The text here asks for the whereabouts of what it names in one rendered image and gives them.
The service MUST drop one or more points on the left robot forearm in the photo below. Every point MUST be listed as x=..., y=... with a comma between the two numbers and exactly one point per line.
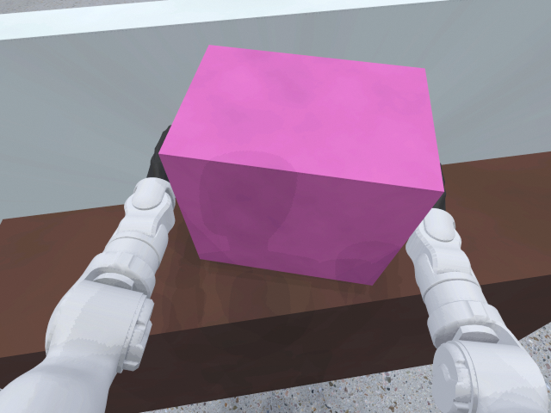
x=134, y=252

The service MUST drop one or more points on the left robot hand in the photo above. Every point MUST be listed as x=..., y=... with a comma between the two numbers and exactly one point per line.
x=156, y=168

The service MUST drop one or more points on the pedestal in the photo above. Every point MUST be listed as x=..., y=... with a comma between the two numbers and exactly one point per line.
x=222, y=330

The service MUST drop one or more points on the robot right upper arm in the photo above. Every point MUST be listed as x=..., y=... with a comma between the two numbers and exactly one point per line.
x=483, y=377

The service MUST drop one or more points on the right robot forearm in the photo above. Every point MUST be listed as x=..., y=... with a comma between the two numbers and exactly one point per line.
x=456, y=305

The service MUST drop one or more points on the right robot hand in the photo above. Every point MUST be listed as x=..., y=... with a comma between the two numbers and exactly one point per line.
x=440, y=204

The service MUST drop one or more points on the carton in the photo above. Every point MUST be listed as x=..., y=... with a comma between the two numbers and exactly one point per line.
x=301, y=164

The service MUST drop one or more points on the robot left upper arm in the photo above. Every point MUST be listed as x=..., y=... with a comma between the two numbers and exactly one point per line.
x=101, y=331

